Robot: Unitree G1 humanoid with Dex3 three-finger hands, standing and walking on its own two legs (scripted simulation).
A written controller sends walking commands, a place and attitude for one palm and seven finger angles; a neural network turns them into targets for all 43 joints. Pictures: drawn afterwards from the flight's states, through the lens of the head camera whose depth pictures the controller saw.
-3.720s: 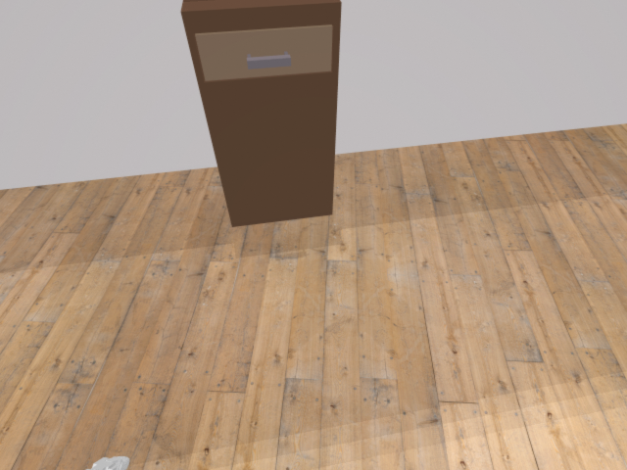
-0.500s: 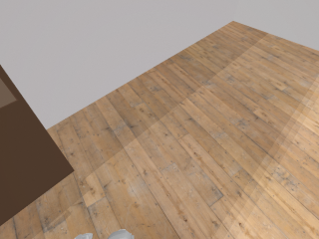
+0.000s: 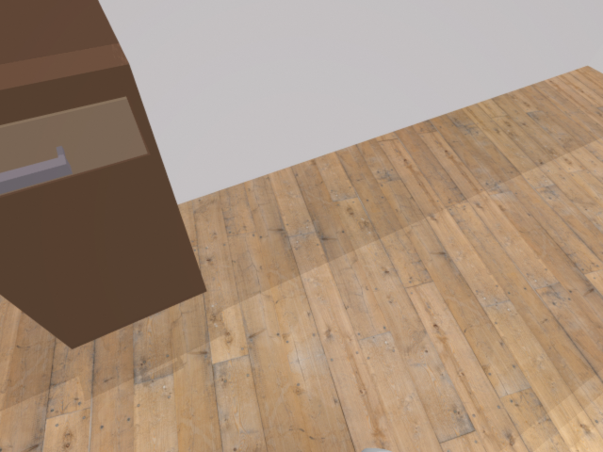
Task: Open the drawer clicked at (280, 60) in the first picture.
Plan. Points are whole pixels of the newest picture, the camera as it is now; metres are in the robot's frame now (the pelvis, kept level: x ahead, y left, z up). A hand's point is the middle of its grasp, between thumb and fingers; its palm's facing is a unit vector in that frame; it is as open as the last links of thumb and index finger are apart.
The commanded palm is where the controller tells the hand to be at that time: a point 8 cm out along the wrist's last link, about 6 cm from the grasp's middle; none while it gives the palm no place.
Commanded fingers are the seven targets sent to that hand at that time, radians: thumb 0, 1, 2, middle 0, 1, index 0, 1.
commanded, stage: turn to face it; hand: left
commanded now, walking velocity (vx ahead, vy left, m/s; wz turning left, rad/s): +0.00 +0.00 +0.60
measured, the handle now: (28, 167) +0.57 +0.54 -0.02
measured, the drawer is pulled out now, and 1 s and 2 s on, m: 0.00 0.00 0.00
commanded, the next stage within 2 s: take the last steps up to it in 0.68 s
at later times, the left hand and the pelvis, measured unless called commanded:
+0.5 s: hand out of the picture -0.02 +0.15 -0.16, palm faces +0.33 -0.91 -0.26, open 7.4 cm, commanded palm none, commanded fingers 0.00 0.90 0.90 -0.20 -0.30 -0.20 -0.30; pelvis -0.01 -0.05 +0.00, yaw +19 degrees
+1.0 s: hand out of the picture -0.05 +0.17 -0.17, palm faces +0.46 -0.85 -0.24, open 7.4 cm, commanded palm none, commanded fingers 0.00 0.90 0.90 -0.20 -0.30 -0.20 -0.30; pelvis -0.01 -0.03 -0.01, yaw +26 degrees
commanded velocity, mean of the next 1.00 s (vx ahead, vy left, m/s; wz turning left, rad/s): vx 0.07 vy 0.00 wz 0.33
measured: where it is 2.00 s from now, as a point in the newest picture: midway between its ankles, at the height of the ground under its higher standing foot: outside the picture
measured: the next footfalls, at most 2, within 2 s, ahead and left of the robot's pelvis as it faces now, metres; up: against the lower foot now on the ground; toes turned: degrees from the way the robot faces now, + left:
right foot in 0.16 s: +0.04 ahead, -0.16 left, +0.00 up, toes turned +6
left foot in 0.60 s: -0.04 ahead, +0.08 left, +0.00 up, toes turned +27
